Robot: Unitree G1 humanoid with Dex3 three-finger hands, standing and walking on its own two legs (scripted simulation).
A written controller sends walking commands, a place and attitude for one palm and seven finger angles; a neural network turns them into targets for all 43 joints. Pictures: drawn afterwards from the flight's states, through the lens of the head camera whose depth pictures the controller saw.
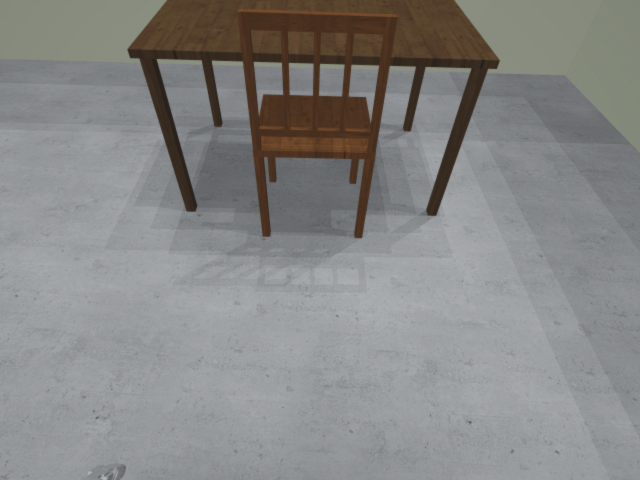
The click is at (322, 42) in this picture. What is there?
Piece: chair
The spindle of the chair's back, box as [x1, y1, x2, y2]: [312, 32, 320, 130]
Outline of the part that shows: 320,32 314,32 312,129 316,130 318,112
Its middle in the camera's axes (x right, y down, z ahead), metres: -0.02 -0.47 +1.19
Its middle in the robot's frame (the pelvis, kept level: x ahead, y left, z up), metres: +1.20 +0.08 -0.08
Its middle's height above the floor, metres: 0.69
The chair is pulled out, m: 0.00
